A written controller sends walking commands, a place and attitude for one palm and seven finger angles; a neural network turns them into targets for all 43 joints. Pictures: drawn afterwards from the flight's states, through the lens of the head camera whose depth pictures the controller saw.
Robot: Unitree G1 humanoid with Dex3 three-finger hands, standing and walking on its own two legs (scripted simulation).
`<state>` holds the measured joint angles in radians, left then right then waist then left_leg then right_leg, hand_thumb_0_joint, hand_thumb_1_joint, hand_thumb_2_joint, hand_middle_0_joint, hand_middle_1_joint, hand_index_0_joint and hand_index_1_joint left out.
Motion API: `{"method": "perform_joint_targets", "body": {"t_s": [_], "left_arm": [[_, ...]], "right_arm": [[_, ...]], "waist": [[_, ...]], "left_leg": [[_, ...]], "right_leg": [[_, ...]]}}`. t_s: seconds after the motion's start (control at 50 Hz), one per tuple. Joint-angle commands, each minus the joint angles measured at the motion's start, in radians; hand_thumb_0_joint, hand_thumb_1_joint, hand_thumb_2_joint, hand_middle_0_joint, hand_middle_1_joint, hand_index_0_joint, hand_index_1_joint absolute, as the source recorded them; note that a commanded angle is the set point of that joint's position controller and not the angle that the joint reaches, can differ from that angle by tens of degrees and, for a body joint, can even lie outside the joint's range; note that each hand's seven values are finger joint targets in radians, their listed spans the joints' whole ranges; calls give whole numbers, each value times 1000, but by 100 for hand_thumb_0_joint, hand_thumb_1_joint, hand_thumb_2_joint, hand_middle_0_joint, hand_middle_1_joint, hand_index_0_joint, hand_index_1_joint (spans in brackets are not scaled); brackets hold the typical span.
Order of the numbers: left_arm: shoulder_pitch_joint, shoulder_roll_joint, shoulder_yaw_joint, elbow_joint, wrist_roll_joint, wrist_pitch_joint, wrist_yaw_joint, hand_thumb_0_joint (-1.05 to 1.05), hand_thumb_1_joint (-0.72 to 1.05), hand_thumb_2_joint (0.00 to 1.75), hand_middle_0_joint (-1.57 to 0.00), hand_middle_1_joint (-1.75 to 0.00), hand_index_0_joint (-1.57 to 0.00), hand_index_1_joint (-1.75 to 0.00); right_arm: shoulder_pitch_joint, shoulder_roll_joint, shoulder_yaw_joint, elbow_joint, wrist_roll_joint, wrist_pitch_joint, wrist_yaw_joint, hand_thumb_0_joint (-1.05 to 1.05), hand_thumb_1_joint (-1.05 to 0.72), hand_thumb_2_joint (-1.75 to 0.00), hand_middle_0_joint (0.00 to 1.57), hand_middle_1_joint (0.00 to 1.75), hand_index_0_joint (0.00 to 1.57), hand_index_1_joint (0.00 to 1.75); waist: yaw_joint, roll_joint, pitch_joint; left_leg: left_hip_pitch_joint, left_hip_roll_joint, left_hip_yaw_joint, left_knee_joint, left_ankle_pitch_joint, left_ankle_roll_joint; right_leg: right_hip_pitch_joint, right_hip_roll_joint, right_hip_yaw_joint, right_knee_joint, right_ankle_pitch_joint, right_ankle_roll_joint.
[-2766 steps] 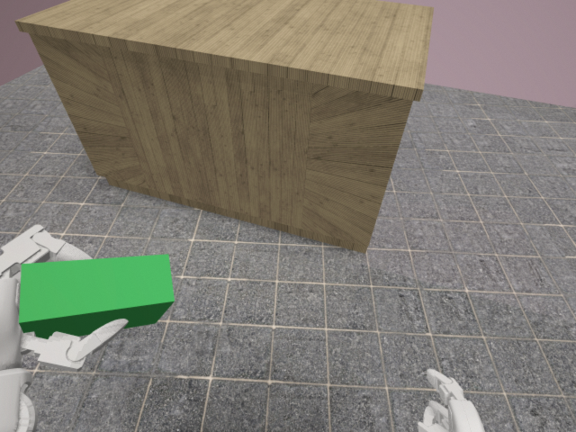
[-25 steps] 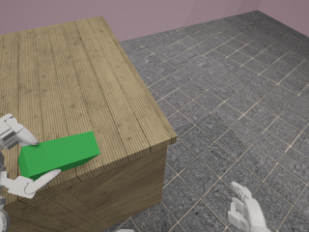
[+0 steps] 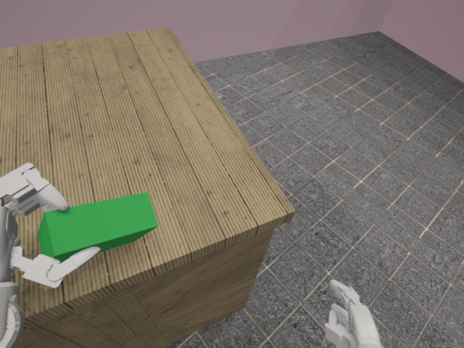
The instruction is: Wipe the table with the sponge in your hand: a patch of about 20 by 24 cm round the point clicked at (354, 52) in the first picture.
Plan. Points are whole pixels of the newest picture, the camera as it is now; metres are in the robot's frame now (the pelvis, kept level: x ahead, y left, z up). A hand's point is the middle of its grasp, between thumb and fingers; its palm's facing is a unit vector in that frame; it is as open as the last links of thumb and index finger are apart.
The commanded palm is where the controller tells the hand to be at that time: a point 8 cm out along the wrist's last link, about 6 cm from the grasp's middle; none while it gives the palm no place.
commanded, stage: come to a stop and stand still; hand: left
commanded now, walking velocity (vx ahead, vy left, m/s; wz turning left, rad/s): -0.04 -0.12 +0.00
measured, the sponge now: (113, 225) +0.25 +0.20 +0.10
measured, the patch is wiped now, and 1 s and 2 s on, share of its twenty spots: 0.75 0.75 0.75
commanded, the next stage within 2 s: look again from close up in 1.50 s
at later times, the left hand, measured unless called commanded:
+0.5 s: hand (23, 201) +0.22 +0.26 +0.20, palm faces +0.51 -0.77 -0.38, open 9.1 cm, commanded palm +0.15 +0.26 +0.17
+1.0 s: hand (37, 242) +0.20 +0.26 +0.15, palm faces +0.40 -0.84 -0.37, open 7.4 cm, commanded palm +0.14 +0.29 +0.17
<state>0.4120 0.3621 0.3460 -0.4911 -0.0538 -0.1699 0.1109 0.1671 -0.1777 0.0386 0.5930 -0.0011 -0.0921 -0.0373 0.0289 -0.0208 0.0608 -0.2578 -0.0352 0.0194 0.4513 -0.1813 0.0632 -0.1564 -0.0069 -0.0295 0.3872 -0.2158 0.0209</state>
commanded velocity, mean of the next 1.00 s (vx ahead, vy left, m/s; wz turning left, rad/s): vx -0.01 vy -0.01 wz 0.00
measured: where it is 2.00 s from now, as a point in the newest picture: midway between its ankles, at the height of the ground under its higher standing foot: outside the picture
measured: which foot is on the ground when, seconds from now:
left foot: down 0.00-1.00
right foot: down 0.00-1.00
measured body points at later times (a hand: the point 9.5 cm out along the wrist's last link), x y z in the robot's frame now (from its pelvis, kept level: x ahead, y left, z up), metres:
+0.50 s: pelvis +0.00 -0.02 +0.00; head +0.02 -0.01 +0.45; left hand +0.19 +0.30 +0.22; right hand +0.18 -0.24 -0.07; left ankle +0.04 +0.07 -0.74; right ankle -0.01 -0.13 -0.74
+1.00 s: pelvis +0.00 +0.00 -0.01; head +0.04 +0.03 +0.44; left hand +0.17 +0.30 +0.17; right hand +0.20 -0.21 -0.08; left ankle +0.04 +0.07 -0.74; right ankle -0.01 -0.13 -0.74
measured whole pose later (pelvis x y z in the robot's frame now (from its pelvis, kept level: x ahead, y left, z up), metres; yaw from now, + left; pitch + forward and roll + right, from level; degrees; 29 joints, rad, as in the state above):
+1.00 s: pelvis +0.00 +0.00 -0.01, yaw +4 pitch +2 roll -2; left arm 0.43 0.44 0.36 -0.46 -0.10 -0.29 0.11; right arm 0.16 -0.20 0.00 0.62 0.03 -0.17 0.01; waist 0.04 -0.04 0.07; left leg -0.35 -0.06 -0.04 0.52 -0.19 0.06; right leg -0.24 -0.01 -0.06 0.47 -0.26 0.01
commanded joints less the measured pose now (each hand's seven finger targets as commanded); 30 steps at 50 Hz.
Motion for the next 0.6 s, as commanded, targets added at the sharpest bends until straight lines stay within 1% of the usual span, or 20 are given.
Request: {"method": "perform_joint_targets", "body": {"t_s": [0.0,0.04,0.06,0.08,0.12,0.16,0.18,0.24,0.26,0.28,0.3,0.32,0.34,0.36,0.4,0.46,0.48,0.54,0.56,0.58], "left_arm": [[-61,139,84,-205,6,-54,7,0,10,130,-120,-160,-120,-160],[-62,140,82,-215,5,-52,5,0,10,130,-120,-160,-120,-160],[-47,166,111,-205,9,-44,12,0,10,130,-120,-160,-120,-160],[-45,123,72,-209,4,-44,6,0,10,130,-120,-160,-120,-160],[-55,140,80,-222,3,-45,3,0,10,130,-120,-160,-120,-160],[-44,164,105,-225,7,-39,10,0,10,130,-120,-160,-120,-160],[-27,122,68,-215,4,-40,6,0,10,130,-120,-160,-120,-160],[-32,143,81,-218,-1,-41,8,0,10,130,-120,-160,-120,-160],[-941,963,387,-503,58,-189,35,0,10,130,-120,-160,-120,-160],[-602,454,386,-111,65,-146,18,0,10,130,-120,-160,-120,-160],[-439,382,290,-33,39,-130,28,0,10,130,-120,-160,-120,-160],[-341,389,275,75,21,-130,36,0,10,130,-120,-160,-120,-160],[-289,344,218,63,-8,-145,17,0,10,130,-120,-160,-120,-160],[-174,296,178,126,-19,-140,5,0,10,130,-120,-160,-120,-160],[-61,240,109,3,-56,-167,-9,0,10,130,-120,-160,-120,-160],[25,169,38,-28,-72,-171,-10,0,10,130,-120,-160,-120,-160],[22,166,39,-57,-70,-175,-6,0,10,130,-120,-160,-120,-160],[-58,276,140,-49,-63,-193,14,0,10,130,-120,-160,-120,-160],[-122,375,208,-83,-52,-196,26,0,10,130,-120,-160,-120,-160],[-138,308,161,-55,-52,-198,22,0,10,130,-120,-160,-120,-160]], "right_arm": [[-96,-155,-64,-160,-3,-53,-13,0,-90,-90,20,30,20,30],[-93,-153,-67,-160,-2,-54,-11,0,-90,-90,20,30,20,30],[-109,-150,-65,-157,0,-53,-12,0,-90,-90,20,30,20,30],[-96,-148,-64,-159,-4,-49,-9,0,-90,-90,20,30,20,30],[-93,-154,-70,-163,2,-52,-9,0,-90,-90,20,30,20,30],[-106,-155,-68,-159,4,-50,-10,0,-90,-90,20,30,20,30],[-99,-148,-65,-163,2,-47,-9,0,-90,-90,20,30,20,30],[-101,-151,-66,-167,6,-51,-13,0,-90,-90,20,30,20,30],[106,-217,97,-311,75,-14,-105,0,-90,-90,20,30,20,30],[27,-85,-38,-241,63,-58,-100,0,-90,-90,20,30,20,30],[-24,-131,-19,-185,20,-80,-57,0,-90,-90,20,30,20,30],[-36,-194,-42,-186,14,-87,-37,0,-90,-90,20,30,20,30],[-5,-190,-53,-200,12,-99,-23,0,-90,-90,20,30,20,30],[-8,-194,-53,-189,9,-106,-11,0,-90,-90,20,30,20,30],[53,-198,-60,-198,22,-124,24,0,-90,-90,20,30,20,30],[38,-207,-70,-185,42,-154,55,0,-90,-90,20,30,20,30],[64,-198,-70,-191,44,-157,53,0,-90,-90,20,30,20,30],[36,-206,-64,-158,35,-165,34,0,-90,-90,20,30,20,30],[20,-226,-67,-150,28,-158,26,0,-90,-90,20,30,20,30],[26,-191,-59,-127,27,-153,17,0,-90,-90,20,30,20,30]], "waist": [[-2,135,-172],[-3,137,-187],[3,125,-195],[0,117,-195],[-1,120,-197],[2,123,-199],[1,116,-197],[-2,101,-180],[-81,334,-165],[17,124,-186],[2,45,-109],[23,37,-95],[17,47,-150],[22,98,-164],[31,79,-207],[40,26,-199],[42,-1,-191],[38,-61,-144],[32,-31,-164],[22,-28,-163]], "left_leg": [[115,164,-183,-152,129,-58],[131,164,-169,-135,181,-62],[149,163,-160,-133,206,-71],[143,163,-155,-123,222,-67],[135,159,-145,-115,215,-62],[127,151,-136,-118,189,-66],[115,148,-132,-116,159,-57],[81,129,-121,-108,56,-42],[-198,91,-145,-187,-243,0],[-133,143,-170,-132,-269,-19],[-75,113,-169,-155,-200,-41],[16,110,-127,-93,-145,-42],[22,95,-119,-59,-96,-45],[38,90,-102,-37,-69,-46],[21,73,-101,4,30,-43],[63,69,-94,18,113,-35],[57,70,-99,15,126,-38],[8,55,-110,30,72,-39],[10,51,-116,36,53,-34],[-9,50,-113,37,55,-31]], "right_leg": [[0,4,2,-11,53,-27],[7,-1,5,-21,72,-28],[2,1,5,-16,79,-27],[8,0,4,-29,88,-28],[21,-8,10,-38,98,-28],[31,-11,15,-40,102,-31],[35,-15,17,-50,104,-32],[44,-36,35,-73,101,-38],[367,93,40,71,-21,45],[59,7,20,67,-161,4],[-39,-14,11,-9,-193,-20],[-143,-32,32,-46,-157,-45],[-137,-54,72,-58,-110,-63],[-150,-64,76,-54,-91,-67],[-96,-89,92,-39,18,-73],[-133,-72,73,-23,99,-56],[-124,-74,62,-21,114,-50],[-151,-81,82,-40,90,-49],[-154,-79,104,-34,77,-49],[-118,-97,91,-27,85,-55]]}}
